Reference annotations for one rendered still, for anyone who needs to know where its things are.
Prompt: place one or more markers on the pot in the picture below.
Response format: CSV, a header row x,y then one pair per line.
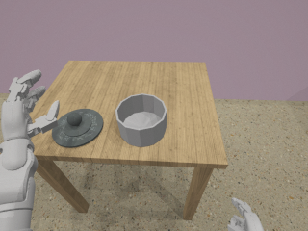
x,y
141,119

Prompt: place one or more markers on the lid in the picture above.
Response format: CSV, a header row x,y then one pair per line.
x,y
69,136

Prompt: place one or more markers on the left robot forearm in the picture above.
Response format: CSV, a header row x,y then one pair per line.
x,y
18,165

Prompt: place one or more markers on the knob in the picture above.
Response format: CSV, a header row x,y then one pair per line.
x,y
74,119

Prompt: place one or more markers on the robot right hand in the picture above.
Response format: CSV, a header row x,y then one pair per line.
x,y
249,222

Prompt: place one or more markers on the robot left hand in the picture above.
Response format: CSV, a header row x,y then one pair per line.
x,y
15,110

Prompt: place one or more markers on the table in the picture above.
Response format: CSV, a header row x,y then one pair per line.
x,y
192,137

